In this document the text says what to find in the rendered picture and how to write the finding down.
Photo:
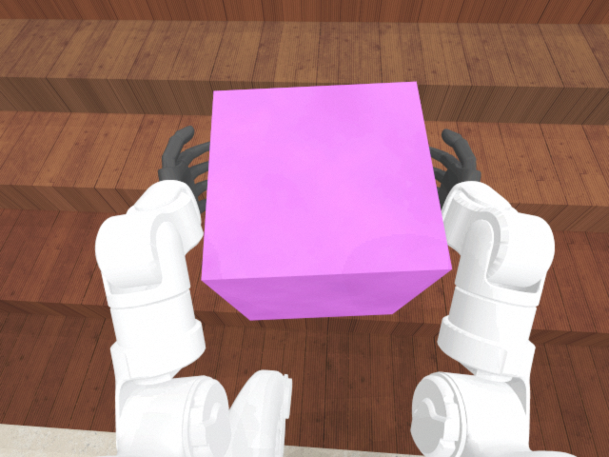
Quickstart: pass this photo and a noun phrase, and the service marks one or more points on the robot left thigh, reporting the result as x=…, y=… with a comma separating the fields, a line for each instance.
x=254, y=415

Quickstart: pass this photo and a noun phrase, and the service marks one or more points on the robot left forearm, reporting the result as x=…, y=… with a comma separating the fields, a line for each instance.
x=141, y=255

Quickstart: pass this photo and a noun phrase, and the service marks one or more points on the robot right forearm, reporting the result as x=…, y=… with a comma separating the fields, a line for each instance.
x=504, y=259

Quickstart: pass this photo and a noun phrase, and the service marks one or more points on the robot left upper arm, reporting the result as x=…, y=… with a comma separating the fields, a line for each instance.
x=181, y=417

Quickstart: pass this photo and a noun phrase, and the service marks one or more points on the left robot hand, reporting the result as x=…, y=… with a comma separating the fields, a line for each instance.
x=175, y=164

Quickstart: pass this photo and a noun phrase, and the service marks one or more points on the robot right upper arm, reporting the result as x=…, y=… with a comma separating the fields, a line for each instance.
x=459, y=415

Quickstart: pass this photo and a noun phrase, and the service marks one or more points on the carton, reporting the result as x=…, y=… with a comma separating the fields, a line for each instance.
x=321, y=201

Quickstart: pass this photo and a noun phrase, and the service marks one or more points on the right robot hand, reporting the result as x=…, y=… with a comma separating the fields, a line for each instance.
x=457, y=171

